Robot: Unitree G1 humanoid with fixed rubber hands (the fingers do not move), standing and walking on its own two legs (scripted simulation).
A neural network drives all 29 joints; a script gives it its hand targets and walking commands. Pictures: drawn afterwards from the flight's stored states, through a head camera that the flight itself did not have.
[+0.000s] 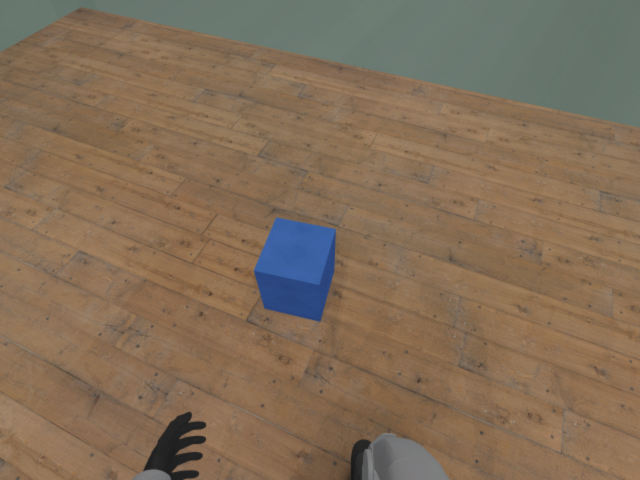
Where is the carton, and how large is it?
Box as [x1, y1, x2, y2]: [254, 217, 335, 321]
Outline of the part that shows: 276,217 254,269 264,308 319,321 333,273 335,229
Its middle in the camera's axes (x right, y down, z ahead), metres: -0.07 +0.11 +1.28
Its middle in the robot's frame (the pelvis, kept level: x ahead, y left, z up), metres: +0.77 +0.03 -0.62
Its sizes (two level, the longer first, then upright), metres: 0.210 0.200 0.250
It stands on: the floor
